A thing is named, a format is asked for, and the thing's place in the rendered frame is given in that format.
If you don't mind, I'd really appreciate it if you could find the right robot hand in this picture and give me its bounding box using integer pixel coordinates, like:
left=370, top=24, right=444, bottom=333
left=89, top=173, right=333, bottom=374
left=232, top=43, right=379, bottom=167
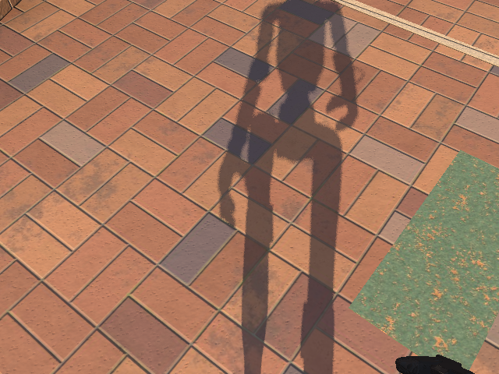
left=395, top=355, right=475, bottom=374

